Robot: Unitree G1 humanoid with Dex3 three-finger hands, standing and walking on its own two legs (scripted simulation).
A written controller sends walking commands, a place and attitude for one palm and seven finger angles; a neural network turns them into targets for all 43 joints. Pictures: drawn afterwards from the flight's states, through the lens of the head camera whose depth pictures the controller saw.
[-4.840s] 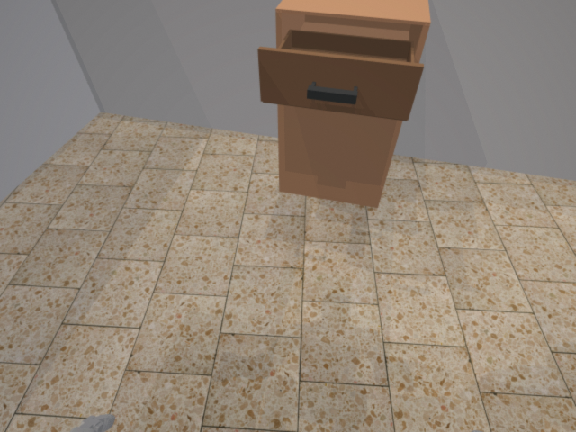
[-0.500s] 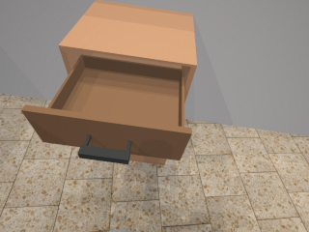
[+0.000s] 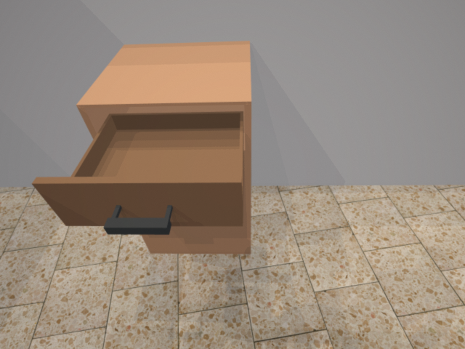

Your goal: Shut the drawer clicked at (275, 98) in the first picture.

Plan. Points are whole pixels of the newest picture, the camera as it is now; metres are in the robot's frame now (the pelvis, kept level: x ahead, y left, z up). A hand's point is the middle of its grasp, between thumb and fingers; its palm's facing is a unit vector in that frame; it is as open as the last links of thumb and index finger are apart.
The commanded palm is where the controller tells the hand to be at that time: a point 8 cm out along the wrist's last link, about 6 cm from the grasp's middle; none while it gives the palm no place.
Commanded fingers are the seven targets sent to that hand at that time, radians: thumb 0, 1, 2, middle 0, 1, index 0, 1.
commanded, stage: come to a stop and stand still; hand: left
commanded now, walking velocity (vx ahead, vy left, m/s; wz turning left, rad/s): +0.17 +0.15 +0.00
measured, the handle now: (140, 217) +0.39 +0.24 -0.03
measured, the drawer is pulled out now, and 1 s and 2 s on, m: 0.30 0.30 0.30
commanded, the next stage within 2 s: look again from close up in 0.70 s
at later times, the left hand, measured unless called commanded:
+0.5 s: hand out of the picture -0.03 +0.20 -0.20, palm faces +0.13 -0.98 -0.14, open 7.4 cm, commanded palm none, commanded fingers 0.00 0.90 0.90 -0.20 -0.30 -0.20 -0.30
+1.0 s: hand out of the picture +0.01 +0.23 -0.18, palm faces +0.04 -0.96 -0.26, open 7.4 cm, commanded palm none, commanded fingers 0.00 0.90 0.90 -0.20 -0.30 -0.20 -0.30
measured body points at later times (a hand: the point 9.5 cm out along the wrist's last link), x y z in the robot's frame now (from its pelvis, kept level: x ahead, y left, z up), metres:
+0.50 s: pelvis +0.02 +0.04 -0.01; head +0.03 +0.06 +0.44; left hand -0.03 +0.25 -0.18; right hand +0.08 -0.19 -0.16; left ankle -0.02 +0.16 -0.75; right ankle -0.03 -0.10 -0.75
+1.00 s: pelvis -0.01 +0.04 -0.02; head +0.02 +0.02 +0.43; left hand +0.01 +0.28 -0.16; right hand +0.00 -0.18 -0.19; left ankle -0.02 +0.16 -0.75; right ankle -0.03 -0.10 -0.75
